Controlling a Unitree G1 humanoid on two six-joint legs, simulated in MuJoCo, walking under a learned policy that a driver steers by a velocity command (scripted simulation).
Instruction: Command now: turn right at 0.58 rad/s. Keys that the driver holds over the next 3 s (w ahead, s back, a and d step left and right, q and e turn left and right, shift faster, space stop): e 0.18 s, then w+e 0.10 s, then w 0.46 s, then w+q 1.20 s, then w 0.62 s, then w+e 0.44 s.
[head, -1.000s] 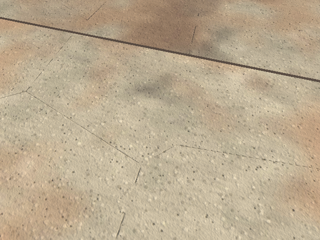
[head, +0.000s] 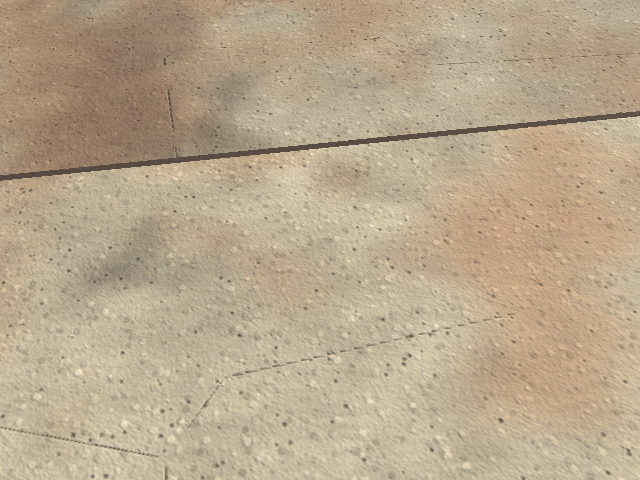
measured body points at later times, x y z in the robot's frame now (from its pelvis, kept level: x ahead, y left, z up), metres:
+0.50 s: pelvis +0.02 +0.02 +0.01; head +0.04 +0.04 +0.46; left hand +0.20 +0.26 -0.12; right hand -0.01 -0.25 -0.10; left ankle -0.01 +0.13 -0.74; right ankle +0.01 -0.13 -0.68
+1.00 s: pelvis +0.20 -0.08 +0.00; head +0.23 -0.09 +0.45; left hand +0.25 +0.17 -0.14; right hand +0.27 -0.35 -0.13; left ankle +0.38 +0.01 -0.68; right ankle +0.08 -0.13 -0.74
